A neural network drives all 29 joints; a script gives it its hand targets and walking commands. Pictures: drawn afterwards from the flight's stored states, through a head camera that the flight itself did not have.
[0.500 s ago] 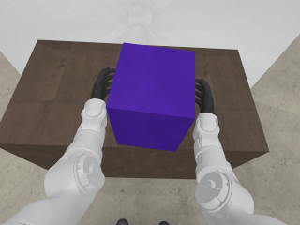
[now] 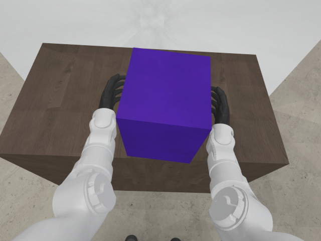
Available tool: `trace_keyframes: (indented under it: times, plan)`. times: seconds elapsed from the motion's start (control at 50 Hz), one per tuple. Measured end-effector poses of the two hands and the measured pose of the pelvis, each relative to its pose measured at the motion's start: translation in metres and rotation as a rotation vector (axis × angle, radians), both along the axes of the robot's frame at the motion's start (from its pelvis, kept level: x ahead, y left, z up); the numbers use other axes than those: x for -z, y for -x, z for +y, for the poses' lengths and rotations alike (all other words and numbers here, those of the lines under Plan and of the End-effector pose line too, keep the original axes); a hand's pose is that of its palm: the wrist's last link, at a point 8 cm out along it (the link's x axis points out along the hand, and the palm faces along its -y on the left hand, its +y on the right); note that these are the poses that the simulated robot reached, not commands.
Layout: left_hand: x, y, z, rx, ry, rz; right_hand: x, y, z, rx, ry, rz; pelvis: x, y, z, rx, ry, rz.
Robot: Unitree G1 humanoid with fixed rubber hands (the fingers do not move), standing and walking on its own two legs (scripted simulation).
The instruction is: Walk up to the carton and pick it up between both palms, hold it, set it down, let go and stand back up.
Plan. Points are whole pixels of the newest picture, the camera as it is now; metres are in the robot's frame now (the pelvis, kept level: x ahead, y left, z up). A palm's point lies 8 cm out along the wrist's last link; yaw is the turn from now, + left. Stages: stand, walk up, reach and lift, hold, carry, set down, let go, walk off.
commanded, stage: reach and lift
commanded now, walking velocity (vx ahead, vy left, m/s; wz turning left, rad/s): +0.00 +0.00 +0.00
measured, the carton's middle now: (164, 111) +0.45 +0.01 -0.03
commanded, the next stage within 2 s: none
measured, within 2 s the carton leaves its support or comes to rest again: leaves its support in 0.50 s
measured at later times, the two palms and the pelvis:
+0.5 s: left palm (107, 117) +0.39 +0.16 +0.03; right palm (223, 129) +0.37 -0.13 +0.03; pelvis -0.02 -0.01 +0.00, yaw +1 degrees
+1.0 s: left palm (98, 113) +0.37 +0.16 +0.07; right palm (227, 127) +0.36 -0.13 +0.07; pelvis -0.02 +0.00 +0.01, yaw +0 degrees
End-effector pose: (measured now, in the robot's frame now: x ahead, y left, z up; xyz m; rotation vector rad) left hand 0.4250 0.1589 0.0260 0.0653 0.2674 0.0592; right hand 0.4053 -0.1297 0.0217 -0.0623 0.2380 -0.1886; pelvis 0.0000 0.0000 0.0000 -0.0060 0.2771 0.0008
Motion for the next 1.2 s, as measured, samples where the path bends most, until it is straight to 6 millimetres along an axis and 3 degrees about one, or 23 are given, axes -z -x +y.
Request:
trace_keyframes:
  times: [0.2, 0.52, 0.84, 1.2]
  plan:
    - [0.0, 0.01, -0.001, -0.02, -0.001, 0.0, 0.0, 0.005, -0.001, -0.02, -0.005, -0.002, -0.001, 0.004, -0.003, -0.007, 0.003, -0.005]
    - [-0.002, 0.038, -0.002, -0.028, 0.031, 0.011, -0.007, 0.032, -0.003, -0.022, -0.012, 0.004, -0.002, 0.016, -0.007, -0.009, 0.0, -0.057]
    - [-0.039, 0.052, 0.009, -0.039, 0.024, -0.027, -0.043, 0.042, 0.009, -0.033, -0.028, -0.036, -0.006, 0.024, 0.0, -0.009, 0.002, -0.173]
    - [-0.058, 0.059, -0.002, -0.028, 0.008, -0.036, -0.055, 0.052, -0.002, -0.026, -0.05, -0.047, -0.007, 0.021, 0.002, 0.003, 0.007, -0.261]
